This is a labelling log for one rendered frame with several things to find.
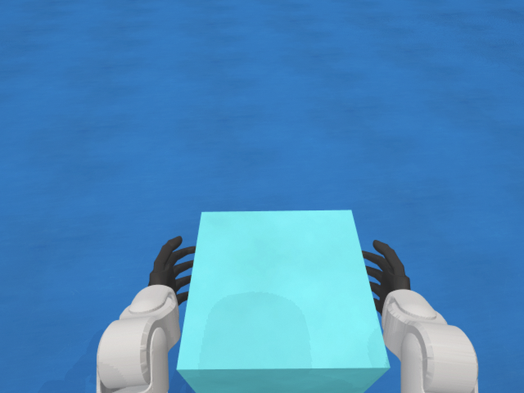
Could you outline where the carton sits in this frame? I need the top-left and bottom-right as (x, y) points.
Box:
(176, 210), (391, 393)

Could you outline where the left robot hand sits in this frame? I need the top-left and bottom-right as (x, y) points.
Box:
(148, 236), (196, 305)

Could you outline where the right robot hand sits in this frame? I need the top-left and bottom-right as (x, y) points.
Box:
(362, 240), (411, 316)

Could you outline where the robot left forearm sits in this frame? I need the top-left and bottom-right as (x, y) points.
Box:
(97, 285), (181, 393)

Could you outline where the robot right forearm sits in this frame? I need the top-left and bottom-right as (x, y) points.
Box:
(382, 289), (478, 393)

